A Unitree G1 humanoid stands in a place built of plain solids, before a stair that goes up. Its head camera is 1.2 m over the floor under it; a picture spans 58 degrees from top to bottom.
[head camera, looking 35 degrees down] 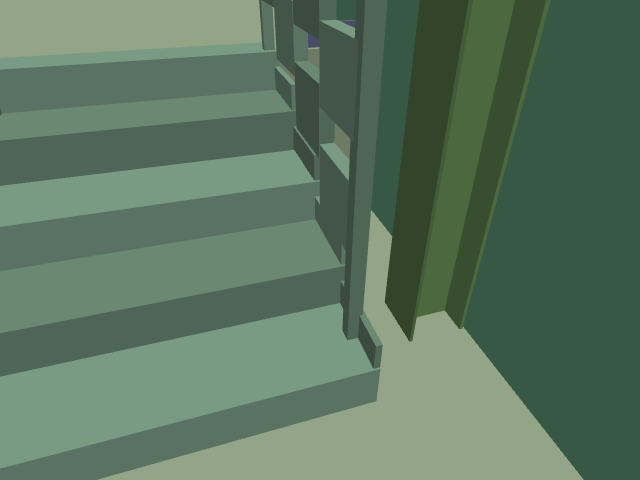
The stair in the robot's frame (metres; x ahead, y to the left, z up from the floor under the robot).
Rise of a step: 0.16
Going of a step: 0.30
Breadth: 1.12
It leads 17 degrees to the left of straight ahead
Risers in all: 5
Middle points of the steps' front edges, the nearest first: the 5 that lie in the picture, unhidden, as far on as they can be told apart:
0.66 0.36 0.16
0.95 0.44 0.32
1.23 0.53 0.48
1.52 0.62 0.64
1.80 0.71 0.80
